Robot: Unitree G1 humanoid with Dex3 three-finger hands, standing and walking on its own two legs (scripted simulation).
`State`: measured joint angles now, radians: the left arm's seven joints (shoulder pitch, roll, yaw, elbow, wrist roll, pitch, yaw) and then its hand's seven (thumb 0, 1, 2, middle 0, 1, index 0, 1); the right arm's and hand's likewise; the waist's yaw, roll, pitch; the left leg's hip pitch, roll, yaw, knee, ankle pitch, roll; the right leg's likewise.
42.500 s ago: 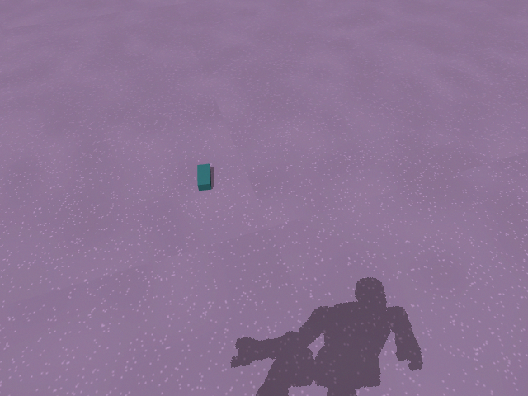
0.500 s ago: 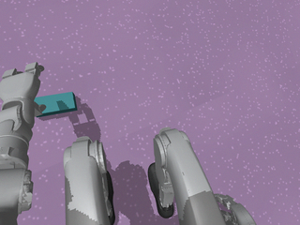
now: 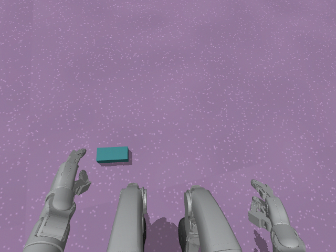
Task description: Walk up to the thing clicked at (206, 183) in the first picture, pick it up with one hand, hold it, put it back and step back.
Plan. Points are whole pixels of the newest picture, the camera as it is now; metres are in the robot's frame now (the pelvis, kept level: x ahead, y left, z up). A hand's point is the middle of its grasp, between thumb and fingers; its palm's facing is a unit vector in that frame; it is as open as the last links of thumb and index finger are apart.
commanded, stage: home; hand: left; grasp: from above
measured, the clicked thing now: (113, 154) +0.50 +0.24 -0.54
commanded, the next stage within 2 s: none
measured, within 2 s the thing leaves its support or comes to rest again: neither
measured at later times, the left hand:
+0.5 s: hand (63, 187) +0.24 +0.19 +0.10, palm faces +0.11 -0.97 -0.22, open 7.4 cm
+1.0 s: hand (62, 194) +0.22 +0.18 +0.11, palm faces +0.11 -0.97 -0.21, open 7.4 cm
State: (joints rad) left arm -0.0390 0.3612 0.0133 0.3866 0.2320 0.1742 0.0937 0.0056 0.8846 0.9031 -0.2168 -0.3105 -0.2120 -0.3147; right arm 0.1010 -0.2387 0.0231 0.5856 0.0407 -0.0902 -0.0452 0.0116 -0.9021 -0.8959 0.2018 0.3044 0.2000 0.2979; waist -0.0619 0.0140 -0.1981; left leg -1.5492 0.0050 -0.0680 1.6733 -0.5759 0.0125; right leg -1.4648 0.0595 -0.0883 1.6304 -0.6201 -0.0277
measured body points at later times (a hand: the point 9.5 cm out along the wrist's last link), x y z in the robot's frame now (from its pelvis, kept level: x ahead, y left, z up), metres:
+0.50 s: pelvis +0.07 +0.00 +0.15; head +0.10 +0.01 +0.60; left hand +0.23 +0.24 +0.11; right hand +0.23 -0.24 +0.08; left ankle +0.09 +0.11 -0.52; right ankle +0.07 -0.11 -0.52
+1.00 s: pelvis +0.08 -0.01 +0.16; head +0.09 +0.00 +0.61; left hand +0.22 +0.24 +0.13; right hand +0.26 -0.24 +0.10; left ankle +0.09 +0.11 -0.52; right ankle +0.07 -0.11 -0.52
